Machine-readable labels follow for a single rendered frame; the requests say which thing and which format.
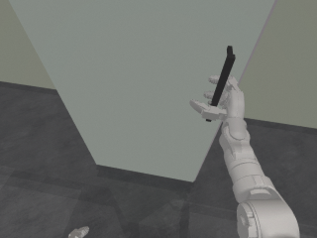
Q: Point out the robot left hand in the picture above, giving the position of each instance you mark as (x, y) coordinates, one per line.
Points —
(79, 233)

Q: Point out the handle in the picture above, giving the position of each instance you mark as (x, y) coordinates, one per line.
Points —
(223, 77)

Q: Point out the right robot forearm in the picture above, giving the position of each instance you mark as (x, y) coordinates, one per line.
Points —
(249, 181)

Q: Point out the robot right hand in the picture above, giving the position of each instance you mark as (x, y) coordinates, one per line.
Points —
(233, 102)

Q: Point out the fridge door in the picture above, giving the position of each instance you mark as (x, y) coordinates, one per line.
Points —
(126, 71)

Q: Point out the robot right upper arm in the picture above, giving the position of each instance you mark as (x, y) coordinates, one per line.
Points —
(265, 218)

